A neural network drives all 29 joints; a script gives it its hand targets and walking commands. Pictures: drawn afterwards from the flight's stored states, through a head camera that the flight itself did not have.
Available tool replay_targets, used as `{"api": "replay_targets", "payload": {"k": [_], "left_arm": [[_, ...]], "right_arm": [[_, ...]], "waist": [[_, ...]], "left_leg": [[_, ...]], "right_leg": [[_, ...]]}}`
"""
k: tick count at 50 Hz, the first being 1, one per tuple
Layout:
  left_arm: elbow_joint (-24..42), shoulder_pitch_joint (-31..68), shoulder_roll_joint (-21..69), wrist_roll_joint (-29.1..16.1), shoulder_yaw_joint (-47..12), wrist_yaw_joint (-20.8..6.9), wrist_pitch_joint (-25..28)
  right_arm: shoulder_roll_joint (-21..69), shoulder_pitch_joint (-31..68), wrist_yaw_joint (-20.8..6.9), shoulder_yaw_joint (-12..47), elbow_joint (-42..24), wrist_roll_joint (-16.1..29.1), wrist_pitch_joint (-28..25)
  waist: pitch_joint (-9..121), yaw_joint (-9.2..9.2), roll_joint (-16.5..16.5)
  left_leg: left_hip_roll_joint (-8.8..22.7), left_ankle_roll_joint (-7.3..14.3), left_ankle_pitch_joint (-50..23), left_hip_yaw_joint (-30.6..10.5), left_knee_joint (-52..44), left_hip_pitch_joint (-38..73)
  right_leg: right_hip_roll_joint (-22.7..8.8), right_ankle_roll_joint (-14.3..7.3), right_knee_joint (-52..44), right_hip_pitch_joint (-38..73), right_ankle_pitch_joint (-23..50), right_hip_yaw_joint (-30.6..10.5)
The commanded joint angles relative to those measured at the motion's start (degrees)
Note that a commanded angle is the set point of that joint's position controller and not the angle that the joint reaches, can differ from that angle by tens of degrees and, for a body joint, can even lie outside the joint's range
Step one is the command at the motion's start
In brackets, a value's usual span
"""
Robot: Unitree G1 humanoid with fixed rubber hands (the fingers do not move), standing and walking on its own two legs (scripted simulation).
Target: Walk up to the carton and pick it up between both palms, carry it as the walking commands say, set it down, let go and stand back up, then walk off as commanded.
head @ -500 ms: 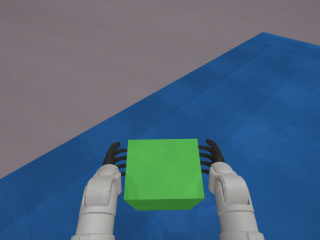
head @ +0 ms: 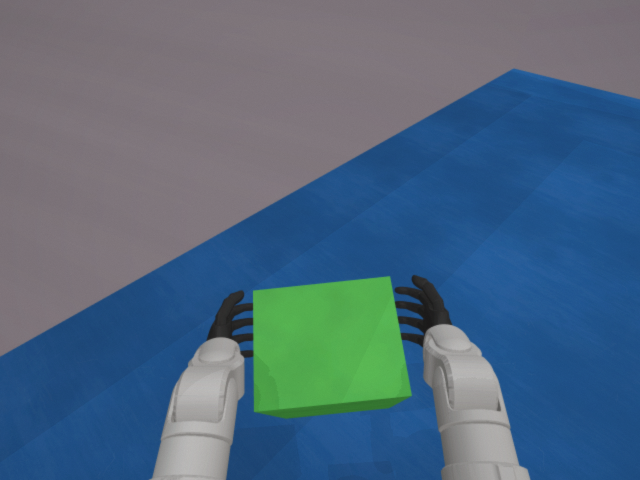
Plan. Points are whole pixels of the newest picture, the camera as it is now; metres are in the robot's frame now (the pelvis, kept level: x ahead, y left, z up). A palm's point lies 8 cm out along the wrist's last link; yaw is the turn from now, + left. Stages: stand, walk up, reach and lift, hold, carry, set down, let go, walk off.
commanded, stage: hold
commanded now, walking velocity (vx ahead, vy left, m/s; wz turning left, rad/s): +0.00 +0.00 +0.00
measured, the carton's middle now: (330, 357) +0.33 -0.03 -0.05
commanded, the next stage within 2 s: set down in 0.66 s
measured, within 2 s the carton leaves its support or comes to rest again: neither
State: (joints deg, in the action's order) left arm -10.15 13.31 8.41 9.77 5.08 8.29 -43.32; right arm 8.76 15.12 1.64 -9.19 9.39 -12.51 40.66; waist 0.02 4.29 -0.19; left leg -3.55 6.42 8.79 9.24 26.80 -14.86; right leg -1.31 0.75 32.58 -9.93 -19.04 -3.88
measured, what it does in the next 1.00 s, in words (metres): stands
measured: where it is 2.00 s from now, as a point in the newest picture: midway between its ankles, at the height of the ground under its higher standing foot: outside the picture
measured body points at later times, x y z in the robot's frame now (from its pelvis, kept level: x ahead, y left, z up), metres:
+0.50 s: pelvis -0.03 +0.01 +0.00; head -0.08 +0.02 +0.44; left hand +0.31 +0.10 +0.05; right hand +0.28 -0.17 +0.05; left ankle +0.07 +0.04 -0.73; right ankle -0.01 -0.15 -0.73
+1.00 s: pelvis -0.01 +0.02 +0.00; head -0.03 +0.03 +0.45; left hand +0.32 +0.12 +0.02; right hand +0.30 -0.15 +0.02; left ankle +0.07 +0.04 -0.73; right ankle -0.01 -0.15 -0.73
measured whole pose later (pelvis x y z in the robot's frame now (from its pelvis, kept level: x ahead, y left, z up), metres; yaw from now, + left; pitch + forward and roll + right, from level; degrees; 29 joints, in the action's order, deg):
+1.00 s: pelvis -0.01 +0.02 +0.00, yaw -2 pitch -6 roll -1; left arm -31.5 26.8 12.8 17.3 17.4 10.5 -33.6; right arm 9.5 25.5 -2.4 -22.8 29.9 -19.7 29.8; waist -3.6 2.9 0.2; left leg -4.1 6.4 9.5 8.3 28.7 -14.5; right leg -0.2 0.1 32.6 -9.2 -17.7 -6.4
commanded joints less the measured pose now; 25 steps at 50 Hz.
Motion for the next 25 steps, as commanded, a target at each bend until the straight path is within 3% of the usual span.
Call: {"api": "replay_targets", "payload": {"k": [1,2,3,4,5,6,7,8,9,10,11,12,13,14,15,16,17,18,19,20,21,22,23,24,25], "left_arm": [[-7.74,36.71,61.36,-12.75,-26.52,-14.83,3.98],[-6.1,41.11,60.54,-12.22,-23.42,-15.55,5.12],[-8.39,38.37,62.77,-12.48,-24.37,-15.59,4.77],[-3.01,43.17,64.97,-15.16,-27.47,-15.13,5.8],[-8.5,44.66,64.36,-13.44,-23.68,-15.72,5.62],[-7.09,51.82,60.54,-12.82,-22.37,-15.48,6.06],[-11.25,47.9,63.76,-12.09,-22.05,-15.46,5.88],[-10.06,53.28,60.54,-11.51,-18.99,-14.92,6.17],[-12.58,49.65,60.94,-11.58,-19.15,-14.99,6.83],[-10.88,57.65,63.2,-13.52,-22.97,-15.53,7.23],[-13.41,58.46,62.73,-11.79,-18.76,-14.71,7.61],[-16.12,58.01,64.09,-11.51,-19.42,-15.01,7.28],[-12.05,59.36,65.21,-12.98,-22.74,-15.45,8.49],[-21.39,56.52,63.88,-10.24,-18.01,-15.18,6.73],[-24.14,52.86,63.93,-9.59,-16.03,-15.25,7.04],[-23.42,52.66,65.81,-10.83,-18.51,-15.69,7.75],[-20.55,58.44,65.91,-11.46,-20.01,-15.85,8.29],[-22.84,57.12,65.66,-11.2,-19.38,-16.07,7.88],[-20.85,60.03,63.72,-10.16,-18.78,-15.79,8.17],[-21.15,60.64,62.12,-9.45,-16.31,-15.75,8.53],[-22.81,54.84,60.56,-7.71,-13.83,-15.21,8.46],[-22.43,53.58,60.22,-7.79,-13.78,-14.51,8.3],[-22.27,54.24,63.1,-9.82,-16.75,-15.3,8.01],[-21.75,55.06,63.13,-8.73,-16.52,-15.45,8.02],[-21.5,55.25,64.96,-9.62,-16.26,-15.27,8.03]], "right_arm": [[51.63,31.23,-16.89,22.42,4.55,12.42,-1.91],[54.68,35.49,-17.44,23.18,5.16,13.75,-2.1],[52.53,34.02,-17.54,22.42,4.62,12.8,-2.11],[53.16,38.45,-18.11,24.52,1.89,14.4,-3.13],[53.7,43.32,-17.86,24.37,1.32,15.26,-3.49],[54.29,43.55,-17.7,21.65,7.79,13.93,-2.67],[54.45,44.91,-18.04,21.93,6.45,13.99,-3.73],[53.13,45.17,-18.63,19.71,11.01,12.94,-2.69],[53.02,40.57,-18.24,20.24,13.18,12.12,-3.29],[53.24,42.36,-18.35,18.14,14.04,11.31,-3.85],[52.66,45.18,-19.7,17.52,16.01,11.43,-4.66],[52.4,45.04,-19.89,15.93,17.85,11.12,-4.48],[54.55,43.24,-19.03,17.48,16.14,11.03,-4.93],[50.13,46.99,-19.79,14.28,17.28,9.78,-4.51],[51.29,52.15,-19.88,17.38,14.49,11.54,-5.64],[50.86,54.45,-19.55,19.54,8.93,13.15,-6.29],[53.07,51.52,-19.16,16.17,14.98,11.18,-5.81],[52.72,49.47,-19.11,15.31,17.42,10.19,-5.3],[53.19,49.0,-19.15,14.43,19.16,10.22,-5.54],[54.68,49.69,-19.12,14.96,20.65,9.83,-5.18],[53.24,49.23,-19.13,16.15,19.84,10.07,-5.22],[55.19,51.72,-19.13,19.13,19.21,11.64,-5.66],[53.49,47.65,-19.0,16.44,18.26,10.36,-5.03],[50.19,45.81,-19.25,12.36,20.69,8.38,-5.12],[51.09,49.97,-19.71,15.56,18.05,10.0,-5.46]], "waist": [[13.81,0.53,5.86],[14.32,-1.47,6.5],[14.77,0.23,3.26],[16.36,-0.31,5.76],[15.65,-2.46,7.07],[13.19,-0.83,9.76],[15.31,-2.07,4.92],[12.79,-2.64,5.68],[11.01,-3.05,4.81],[15.83,0.99,4.64],[14.13,-2.98,2.86],[12.73,-0.22,2.77],[16.44,-0.44,4.51],[12.22,0.01,5.52],[11.83,-3.83,4.13],[14.58,-3.93,6.43],[19.02,0.93,4.94],[16.43,0.61,5.44],[16.37,-0.05,4.23],[13.9,-2.64,5.47],[12.13,-4.75,2.68],[13.56,-7.24,3.39],[16.68,-1.6,7.75],[15.17,1.83,0.85],[15.31,-1.19,0.91]], "left_leg": [[5.85,-4.85,5.39,-23.32,-2.61,21.6],[4.15,-4.06,7.69,-21.72,-3.03,19.72],[5.63,-4.61,8.06,-23.27,-3.78,21.28],[6.77,-5.51,7.21,-24.59,-3.56,23.68],[4.11,-4.93,8.24,-22.52,-1.2,24.26],[4.24,-4.82,11.36,-22.74,-1.01,25.25],[5.68,-5.15,10.83,-24.28,-2.14,23.88],[6.73,-4.89,18.51,-25.08,-4.78,19.03],[5.39,-4.59,16.51,-22.96,-4.05,20.27],[6.48,-5.56,16.94,-24.69,-3.43,24.56],[8.1,-5.81,18.84,-26.21,-5.5,21.38],[8.87,-5.44,22.31,-26.93,-6.18,20.43],[7.37,-5.6,15.19,-25.27,-3.65,24.11],[8.86,-5.76,22.5,-27.84,-6.16,20.94],[8.26,-5.01,21.95,-26.82,-6.19,18.24],[7.62,-5.75,20.28,-26.21,-4.92,19.86],[8.7,-6.2,19.31,-28.21,-4.93,22.24],[7.6,-5.77,20.6,-26.65,-4.57,22.05],[6.79,-5.67,19.8,-25.7,-4.1,20.68],[5.92,-5.75,19.45,-24.11,-3.73,19.7],[6.23,-5.35,20.08,-24.42,-4.39,17.18],[5.9,-4.93,18.63,-23.46,-4.79,15.38],[7.04,-6.4,16.63,-26.14,-3.98,22.77],[8.28,-6.33,19.1,-27.28,-5.95,20.94],[7.98,-6.51,19.48,-26.96,-5.97,19.95]], "right_leg": [[2.9,-4.19,-8.5,-7.25,3.16,-5.05],[2.13,-3.78,-9.92,-5.2,0.81,-5.45],[3.0,-4.02,-7.99,-6.16,2.82,-4.67],[3.02,-3.99,-7.72,-8.56,3.05,-4.99],[1.06,-4.16,-10.88,-9.89,-1.2,-6.7],[0.35,-3.63,-12.27,-13.17,-5.25,-6.98],[1.3,-3.9,-9.83,-10.24,-1.16,-6.1],[2.14,-3.2,-8.25,-9.36,-4.29,-5.13],[2.59,-3.96,-9.6,-9.89,-3.55,-4.53],[2.03,-4.47,-9.01,-12.25,-3.27,-4.41],[2.44,-3.98,-7.79,-12.21,-3.18,-4.56],[2.41,-4.23,-7.89,-10.84,-3.83,-4.16],[1.48,-4.36,-9.42,-11.32,-2.38,-5.25],[2.22,-3.5,-8.06,-11.03,-4.07,-4.35],[2.96,-3.56,-7.88,-9.51,-3.06,-4.35],[1.88,-3.66,-9.53,-10.04,-4.1,-4.49],[2.29,-3.32,-8.04,-7.71,0.34,-4.75],[1.74,-3.61,-9.39,-10.29,-2.85,-4.62],[1.22,-3.89,-10.42,-8.47,-3.24,-5.28],[1.08,-3.64,-11.78,-8.98,-6.19,-5.87],[1.17,-3.66,-11.05,-8.38,-5.32,-5.64],[2.68,-3.22,-9.56,-6.38,-2.92,-4.52],[1.51,-3.08,-10.51,-11.23,-3.1,-4.92],[1.87,-3.42,-9.21,-8.59,0.43,-3.76],[2.23,-3.55,-8.63,-8.08,0.33,-4.27]]}}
